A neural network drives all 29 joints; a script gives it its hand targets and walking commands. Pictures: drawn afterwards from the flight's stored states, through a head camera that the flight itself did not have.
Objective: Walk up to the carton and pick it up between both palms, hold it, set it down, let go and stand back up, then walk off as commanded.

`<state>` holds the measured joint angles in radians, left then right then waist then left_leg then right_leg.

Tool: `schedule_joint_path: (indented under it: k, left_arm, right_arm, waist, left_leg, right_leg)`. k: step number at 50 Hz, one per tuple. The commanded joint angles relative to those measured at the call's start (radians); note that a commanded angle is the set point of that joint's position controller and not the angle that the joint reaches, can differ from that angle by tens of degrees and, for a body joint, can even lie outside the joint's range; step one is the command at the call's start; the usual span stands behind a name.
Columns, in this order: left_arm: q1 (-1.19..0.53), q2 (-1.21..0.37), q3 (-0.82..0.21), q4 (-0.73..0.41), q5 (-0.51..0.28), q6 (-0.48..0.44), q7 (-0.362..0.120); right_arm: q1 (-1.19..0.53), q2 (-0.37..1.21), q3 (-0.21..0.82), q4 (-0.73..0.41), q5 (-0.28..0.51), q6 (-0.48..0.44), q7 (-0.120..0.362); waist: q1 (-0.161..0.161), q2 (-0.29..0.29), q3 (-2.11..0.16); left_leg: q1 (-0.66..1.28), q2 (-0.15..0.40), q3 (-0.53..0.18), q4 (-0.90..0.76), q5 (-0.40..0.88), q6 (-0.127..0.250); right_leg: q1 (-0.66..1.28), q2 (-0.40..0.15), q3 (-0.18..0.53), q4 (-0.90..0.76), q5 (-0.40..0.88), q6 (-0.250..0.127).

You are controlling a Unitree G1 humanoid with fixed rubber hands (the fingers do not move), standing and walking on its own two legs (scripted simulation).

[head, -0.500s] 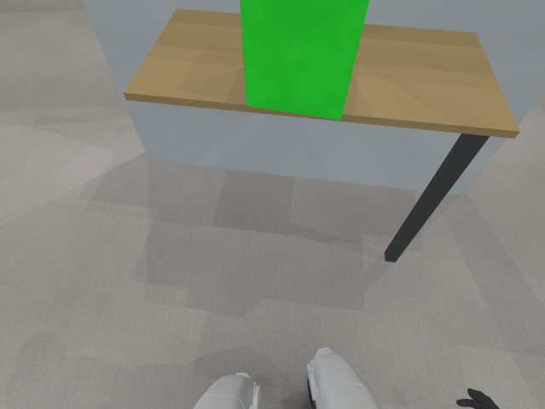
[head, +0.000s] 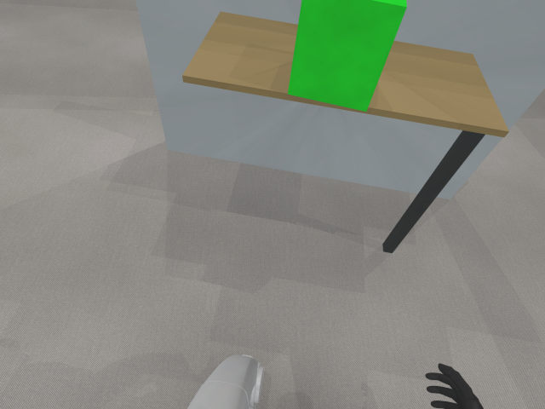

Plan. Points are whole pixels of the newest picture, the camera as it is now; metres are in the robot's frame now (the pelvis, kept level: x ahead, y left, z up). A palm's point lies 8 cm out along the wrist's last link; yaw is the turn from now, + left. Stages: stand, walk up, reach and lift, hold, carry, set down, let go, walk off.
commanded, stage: walk off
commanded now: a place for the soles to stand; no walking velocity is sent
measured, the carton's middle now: (343, 37) +0.92 -0.10 +0.09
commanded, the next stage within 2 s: none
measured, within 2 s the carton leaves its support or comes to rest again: neither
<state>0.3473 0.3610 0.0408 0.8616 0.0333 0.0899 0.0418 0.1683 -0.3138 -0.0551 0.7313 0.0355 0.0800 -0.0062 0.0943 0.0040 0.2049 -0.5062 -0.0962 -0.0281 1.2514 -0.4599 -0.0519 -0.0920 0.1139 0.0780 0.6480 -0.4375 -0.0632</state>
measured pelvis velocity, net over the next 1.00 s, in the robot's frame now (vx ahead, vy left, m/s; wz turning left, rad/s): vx -0.19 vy -0.11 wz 0.03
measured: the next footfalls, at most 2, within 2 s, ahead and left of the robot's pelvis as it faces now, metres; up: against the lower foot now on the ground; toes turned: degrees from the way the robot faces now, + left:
left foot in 0.08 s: +0.05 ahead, +0.10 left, +0.00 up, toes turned -5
right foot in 0.64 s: -0.17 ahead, -0.13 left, +0.00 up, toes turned -5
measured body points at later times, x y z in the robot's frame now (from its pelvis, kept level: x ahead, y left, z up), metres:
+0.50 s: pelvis -0.13 +0.00 -0.01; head -0.11 +0.06 +0.44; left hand -0.09 +0.30 -0.17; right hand -0.05 -0.32 -0.07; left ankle +0.01 +0.10 -0.71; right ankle -0.11 -0.15 -0.66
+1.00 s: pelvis -0.19 -0.11 -0.02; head -0.18 -0.10 +0.43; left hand -0.22 +0.21 -0.14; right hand -0.08 -0.43 -0.11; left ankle -0.13 +0.02 -0.71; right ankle -0.21 -0.15 -0.68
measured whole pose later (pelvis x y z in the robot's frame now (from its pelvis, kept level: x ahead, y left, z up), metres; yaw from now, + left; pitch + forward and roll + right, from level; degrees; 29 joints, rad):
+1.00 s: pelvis -0.19 -0.11 -0.02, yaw +2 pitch -5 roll +2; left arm 0.43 0.41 0.08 0.85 0.04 0.05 -0.05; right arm 0.29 -0.39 -0.06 0.80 0.02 -0.04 -0.06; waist 0.06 -0.07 0.11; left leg -0.38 -0.08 -0.06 0.83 -0.36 0.04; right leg -0.35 0.03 -0.10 1.10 -0.54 0.00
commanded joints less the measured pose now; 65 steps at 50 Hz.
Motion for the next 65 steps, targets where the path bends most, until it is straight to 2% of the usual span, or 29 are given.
schedule_joint_path:
  k: [1,2,4,5,6,8,12,23,27,29,30,31,32,33,35,37,40,43,46,47,48,49,52,56,57,58,59,60,65]
  left_arm:
    - [-0.243,0.261,0.071,-0.172,0.023,-0.075,-0.012]
    - [-0.15,0.262,0.065,-0.136,0.017,-0.069,-0.02]
    - [0.035,0.188,0.059,-0.118,0.01,-0.047,-0.047]
    - [0.106,0.229,0.072,-0.123,0.017,-0.035,-0.052]
    - [0.094,0.273,0.083,-0.112,0.029,-0.023,-0.045]
    - [0.004,0.293,0.098,-0.132,0.022,-0.01,-0.045]
    - [0.141,0.302,0.119,-0.076,0.016,0.01,-0.08]
    - [0.196,0.314,0.139,-0.059,0.024,0.022,-0.106]
    - [0.269,0.282,0.143,-0.063,0.016,0.019,-0.135]
    - [0.429,0.267,0.155,-0.021,0.012,0.013,-0.147]
    - [0.555,0.258,0.163,0.021,0.017,0.004,-0.143]
    - [0.526,0.254,0.157,0.006,0.034,-0.002,-0.133]
    - [0.302,0.268,0.129,-0.093,0.055,-0.018,-0.115]
    - [0.086,0.305,0.105,-0.152,0.043,-0.032,-0.098]
    - [0.015,0.378,0.125,-0.14,0.035,-0.041,-0.1]
    - [-0.074,0.353,0.126,-0.138,0.031,-0.059,-0.086]
    - [-0.028,0.343,0.144,-0.104,0.025,-0.074,-0.077]
    - [-0.003,0.345,0.151,-0.106,0.024,-0.081,-0.078]
    - [-0.128,0.316,0.143,-0.158,0.006,-0.08,-0.079]
    - [-0.08,0.263,0.134,-0.146,-0.014,-0.082,-0.077]
    - [-0.018,0.178,0.105,-0.159,-0.022,-0.084,-0.077]
    - [-0.038,0.312,0.128,-0.175,-0.009,-0.08,-0.089]
    - [0.025,0.305,0.117,-0.142,-0.018,-0.104,-0.099]
    - [0.252,0.265,0.126,-0.075,-0.043,-0.149,-0.089]
    - [0.397,0.281,0.141,-0.023,-0.041,-0.165,-0.068]
    - [0.441,0.338,0.152,-0.016,-0.008,-0.175,-0.045]
    - [0.359,0.401,0.145,-0.062,0.01,-0.183,-0.021]
    - [0.153,0.45,0.145,-0.129,0.004,-0.182,-0.014]
    - [0.087,0.377,0.109,-0.089,-0.011,-0.205,0.004]
  right_arm:
    - [0.212,-0.273,-0.095,-0.001,-0.042,-0.097,-0.041]
    - [0.272,-0.267,-0.101,0.045,-0.038,-0.125,-0.046]
    - [0.23,-0.341,-0.116,0.029,-0.067,-0.145,-0.083]
    - [0.24,-0.401,-0.127,0.021,-0.054,-0.149,-0.099]
    - [0.229,-0.41,-0.13,0.036,-0.03,-0.15,-0.11]
    - [0.122,-0.408,-0.134,0.0,-0.053,-0.142,-0.123]
    - [0.034,-0.379,-0.121,0.01,-0.056,-0.141,-0.108]
    - [0.044,-0.42,-0.134,0.0,-0.079,-0.129,-0.101]
    - [0.0,-0.435,-0.137,-0.008,-0.111,-0.118,-0.096]
    - [-0.07,-0.42,-0.129,-0.035,-0.131,-0.113,-0.097]
    - [-0.137,-0.372,-0.111,-0.052,-0.134,-0.108,-0.099]
    - [-0.114,-0.268,-0.076,-0.053,-0.109,-0.106,-0.099]
    - [-0.055,-0.216,-0.051,-0.053,-0.064,-0.106,-0.098]
    - [0.056,-0.235,-0.071,-0.017,-0.032,-0.114,-0.104]
    - [-0.049,-0.353,-0.105,-0.026,-0.031,-0.118,-0.096]
    - [0.072,-0.406,-0.11,0.034,-0.019,-0.118,-0.074]
    - [0.145,-0.358,-0.097,0.03,-0.021,-0.118,-0.047]
    - [0.197,-0.328,-0.09,0.038,-0.026,-0.127,-0.043]
    - [0.501,-0.365,-0.114,0.112,-0.044,-0.145,-0.059]
    - [0.534,-0.406,-0.135,0.125,-0.052,-0.148,-0.069]
    - [0.424,-0.435,-0.129,0.082,-0.065,-0.15,-0.073]
    - [0.296,-0.488,-0.139,0.038,-0.043,-0.149,-0.075]
    - [0.108,-0.436,-0.094,0.038,-0.064,-0.168,-0.061]
    - [0.031,-0.409,-0.078,0.013,-0.09,-0.136,-0.014]
    - [0.053,-0.361,-0.06,0.009,-0.094,-0.115,-0.011]
    - [0.071,-0.256,-0.026,-0.006,-0.095,-0.1,-0.008]
    - [0.05,-0.212,-0.018,-0.03,-0.079,-0.081,-0.01]
    - [0.05,-0.258,-0.037,-0.042,-0.066,-0.077,-0.008]
    - [0.053,-0.342,-0.059,-0.009,-0.071,-0.086,0.037]
  waist:
    - [-0.217,-0.106,-0.093]
    - [-0.221,-0.006,-0.189]
    - [-0.106,0.049,-0.284]
    - [-0.075,0.1,-0.371]
    - [-0.078,0.044,-0.377]
    - [-0.086,0.007,-0.165]
    - [-0.03,0.077,-0.099]
    - [-0.041,0.223,-0.116]
    - [0.019,0.337,-0.107]
    - [0.117,0.232,-0.123]
    - [0.213,0.021,-0.051]
    - [0.214,-0.307,0.053]
    - [0.117,-0.307,0.156]
    - [-0.002,-0.162,0.191]
    - [-0.003,-0.196,0.219]
    - [-0.082,-0.057,0.169]
    - [-0.087,-0.069,0.08]
    - [-0.107,-0.047,0.008]
    - [-0.272,0.033,-0.154]
    - [-0.302,0.322,-0.221]
    - [-0.21,0.355,-0.294]
    - [-0.183,0.182,-0.23]
    - [-0.088,0.103,-0.065]
    - [0.025,0.18,-0.172]
    - [0.089,-0.003,-0.229]
    - [0.107,-0.278,-0.193]
    - [0.06,-0.311,-0.072]
    - [-0.026,-0.201,0.019]
    - [-0.082,-0.089,0.084]
  left_leg:
    - [0.292,0.208,-0.265,-0.622,-0.084,0.137]
    - [0.358,0.191,-0.23,-1.06,0.192,0.076]
    - [0.659,0.347,-0.431,-0.828,0.787,0.014]
    - [0.657,0.521,-0.545,-0.768,0.872,0.051]
    - [0.616,0.517,-0.556,-0.706,0.968,0.057]
    - [0.274,0.471,-0.561,-0.919,0.211,0.014]
    - [0.123,0.342,-0.316,-1.085,-0.274,-0.095]
    - [0.017,0.441,-0.371,-1.088,-0.572,0.15]
    - [-0.151,0.415,-0.274,-1.086,-0.544,0.154]
    - [-0.368,0.348,-0.175,-0.9,-0.551,0.111]
    - [-0.589,0.256,-0.079,-0.55,-0.578,0.089]
    - [-0.544,0.005,0.044,0.016,-0.415,0.078]
    - [-0.479,-0.096,-0.116,0.256,-0.236,0.062]
    - [-0.49,-0.034,-0.254,0.188,-0.085,0.047]
    - [-0.23,-0.033,-0.203,0.288,0.053,0.045]
    - [-0.174,-0.014,-0.169,0.234,0.116,0.036]
    - [-0.051,0.006,-0.117,-0.028,0.106,0.058]
    - [0.033,0.037,-0.095,-0.321,0.011,0.09]
    - [0.623,0.033,-0.03,-0.772,-0.099,0.19]
    - [0.761,0.168,-0.245,-0.938,-0.093,0.273]
    - [0.7,0.446,-0.753,-0.914,-0.43,0.384]
    - [0.455,0.571,-0.974,-0.984,-0.708,0.473]
    - [0.131,0.471,-0.657,-0.867,-0.373,0.394]
    - [-0.13,0.262,-0.257,-0.633,-0.29,0.258]
    - [-0.214,0.147,-0.115,-0.302,-0.252,0.202]
    - [-0.334,0.013,0.001,0.063,-0.132,0.147]
    - [-0.469,-0.047,-0.094,0.238,-0.094,0.104]
    - [-0.44,0.013,-0.211,0.261,0.02,0.098]
    - [-0.321,0.096,-0.161,0.102,0.194,0.095]
  right_leg:
    - [-0.259,-0.222,0.24,0.11,0.667,-0.067]
    - [-0.089,-0.103,0.148,0.407,0.591,-0.019]
    - [-0.453,0.055,0.165,0.48,-0.133,0.033]
    - [-0.504,0.036,0.167,0.562,-0.144,0.063]
    - [-0.533,0.013,0.26,0.633,-0.108,0.049]
    - [-0.508,0.015,0.295,0.666,-0.055,0.048]
    - [-0.39,0.025,0.179,0.592,0.104,0.054]
    - [-0.342,-0.006,0.024,0.635,-0.051,0.055]
    - [-0.092,-0.111,-0.131,0.404,-0.182,0.014]
    - [0.208,-0.171,-0.102,0.169,-0.267,-0.039]
    - [0.314,-0.19,-0.019,0.027,-0.247,-0.042]
    - [-0.001,-0.267,0.24,-0.178,-0.47,-0.015]
    - [-0.384,-0.367,0.625,-0.417,-0.788,0.003]
    - [-0.339,-0.393,0.603,-0.429,-0.6,0.016]
    - [-0.636,-0.44,0.746,-0.742,-0.824,0.07]
    - [-0.468,-0.393,0.544,-0.607,-0.591,0.098]
    - [-0.304,-0.327,0.358,-0.509,-0.266,0.173]
    - [-0.213,-0.345,0.303,-0.378,-0.011,0.133]
    - [-0.501,-0.256,0.041,0.07,0.486,0.214]
    - [-0.659,-0.127,-0.091,0.564,0.186,0.196]
    - [-0.78,-0.079,-0.038,0.825,-0.176,0.172]
    - [-0.741,-0.121,0.09,0.876,-0.153,0.128]
    - [-0.555,-0.183,0.189,0.667,-0.128,0.051]
    - [-0.013,-0.152,-0.042,0.087,-0.072,0.012]
    - [0.167,-0.131,-0.018,-0.068,-0.023,0.046]
    - [0.13,-0.247,0.228,-0.17,-0.195,0.077]
    - [-0.027,-0.441,0.683,-0.332,-0.415,0.038]
    - [-0.246,-0.549,0.932,-0.57,-0.76,-0.017]
    - [-0.23,-0.427,0.578,-0.375,-0.322,-0.053]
